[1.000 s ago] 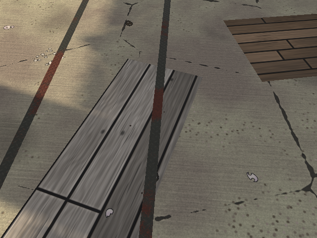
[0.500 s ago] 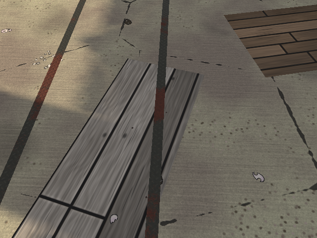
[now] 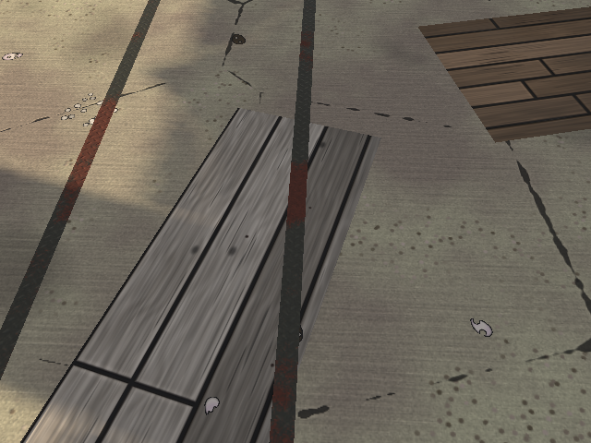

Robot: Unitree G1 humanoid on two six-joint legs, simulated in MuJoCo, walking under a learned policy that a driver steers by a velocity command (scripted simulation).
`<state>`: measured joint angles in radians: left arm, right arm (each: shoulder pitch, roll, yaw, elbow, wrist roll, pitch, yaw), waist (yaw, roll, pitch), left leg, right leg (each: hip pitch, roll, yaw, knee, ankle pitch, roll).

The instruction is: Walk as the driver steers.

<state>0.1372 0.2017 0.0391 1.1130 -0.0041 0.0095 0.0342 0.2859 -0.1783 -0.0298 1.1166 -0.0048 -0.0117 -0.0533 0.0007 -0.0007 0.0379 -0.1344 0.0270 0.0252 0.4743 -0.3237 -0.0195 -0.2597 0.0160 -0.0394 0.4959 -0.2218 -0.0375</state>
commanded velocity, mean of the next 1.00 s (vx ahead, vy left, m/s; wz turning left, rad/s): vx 0.12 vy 0.00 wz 0.00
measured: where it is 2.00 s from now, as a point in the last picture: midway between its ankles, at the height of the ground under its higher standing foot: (289, 374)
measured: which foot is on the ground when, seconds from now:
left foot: down 0.00-1.00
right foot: down 0.00-0.84, up 0.86-1.00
